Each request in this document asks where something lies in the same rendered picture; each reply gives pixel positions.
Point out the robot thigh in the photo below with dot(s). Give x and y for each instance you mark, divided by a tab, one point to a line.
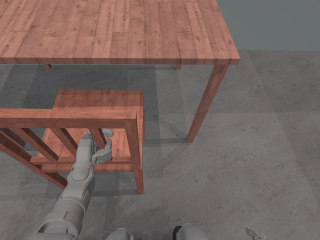
191	233
120	235

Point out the robot left forearm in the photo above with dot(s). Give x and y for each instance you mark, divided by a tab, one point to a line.
70	209

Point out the right robot thigh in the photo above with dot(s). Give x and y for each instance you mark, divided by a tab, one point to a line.
191	233

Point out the robot left hand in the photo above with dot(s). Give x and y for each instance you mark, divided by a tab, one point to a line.
87	148

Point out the table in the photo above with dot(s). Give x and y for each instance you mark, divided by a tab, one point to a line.
119	32

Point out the left robot thigh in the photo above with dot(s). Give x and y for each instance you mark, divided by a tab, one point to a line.
120	235

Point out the chair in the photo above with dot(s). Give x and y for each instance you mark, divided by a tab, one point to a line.
74	112

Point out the robot right hand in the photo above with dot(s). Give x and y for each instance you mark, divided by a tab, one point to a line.
255	234

